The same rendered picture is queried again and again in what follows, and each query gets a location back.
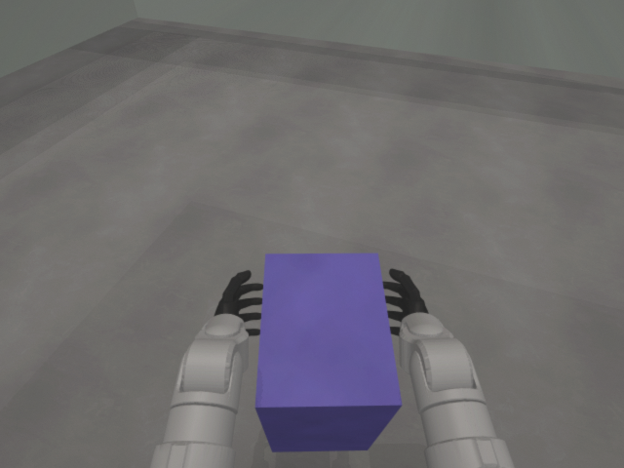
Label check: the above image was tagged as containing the robot left hand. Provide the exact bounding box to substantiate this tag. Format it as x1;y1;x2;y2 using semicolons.
214;270;263;336

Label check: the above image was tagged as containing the left robot forearm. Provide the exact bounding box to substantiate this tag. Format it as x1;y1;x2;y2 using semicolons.
150;314;249;468

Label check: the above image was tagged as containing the right robot forearm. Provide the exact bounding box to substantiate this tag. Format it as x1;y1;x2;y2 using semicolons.
399;312;515;468

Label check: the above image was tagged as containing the robot right hand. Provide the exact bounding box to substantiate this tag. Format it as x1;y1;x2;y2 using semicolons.
383;269;429;336

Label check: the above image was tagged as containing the carton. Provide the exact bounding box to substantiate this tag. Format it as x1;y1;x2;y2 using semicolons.
255;253;402;452

